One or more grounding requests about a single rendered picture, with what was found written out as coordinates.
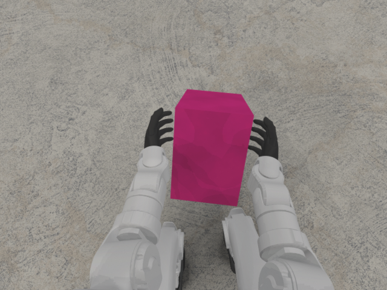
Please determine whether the robot right upper arm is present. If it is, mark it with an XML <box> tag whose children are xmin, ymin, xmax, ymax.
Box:
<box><xmin>258</xmin><ymin>258</ymin><xmax>334</xmax><ymax>290</ymax></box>

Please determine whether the robot right forearm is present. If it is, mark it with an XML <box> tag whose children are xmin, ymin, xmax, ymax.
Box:
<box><xmin>247</xmin><ymin>156</ymin><xmax>325</xmax><ymax>272</ymax></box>

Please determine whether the left robot hand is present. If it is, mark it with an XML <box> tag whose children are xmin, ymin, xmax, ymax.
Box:
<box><xmin>144</xmin><ymin>108</ymin><xmax>174</xmax><ymax>148</ymax></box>

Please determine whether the robot left forearm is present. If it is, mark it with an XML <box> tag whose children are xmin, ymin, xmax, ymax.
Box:
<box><xmin>89</xmin><ymin>146</ymin><xmax>170</xmax><ymax>285</ymax></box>

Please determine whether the right robot hand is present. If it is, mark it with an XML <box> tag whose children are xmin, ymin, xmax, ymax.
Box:
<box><xmin>248</xmin><ymin>117</ymin><xmax>278</xmax><ymax>160</ymax></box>

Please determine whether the robot left upper arm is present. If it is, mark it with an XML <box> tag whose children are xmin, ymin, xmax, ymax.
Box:
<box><xmin>73</xmin><ymin>239</ymin><xmax>162</xmax><ymax>290</ymax></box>

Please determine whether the left robot shin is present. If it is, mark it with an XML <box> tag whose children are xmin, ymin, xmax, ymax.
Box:
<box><xmin>162</xmin><ymin>222</ymin><xmax>181</xmax><ymax>288</ymax></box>

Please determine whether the carton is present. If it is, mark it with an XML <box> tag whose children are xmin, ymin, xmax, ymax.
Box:
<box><xmin>171</xmin><ymin>89</ymin><xmax>254</xmax><ymax>207</ymax></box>

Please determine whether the right robot thigh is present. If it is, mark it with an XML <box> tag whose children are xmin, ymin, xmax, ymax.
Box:
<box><xmin>222</xmin><ymin>213</ymin><xmax>266</xmax><ymax>290</ymax></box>

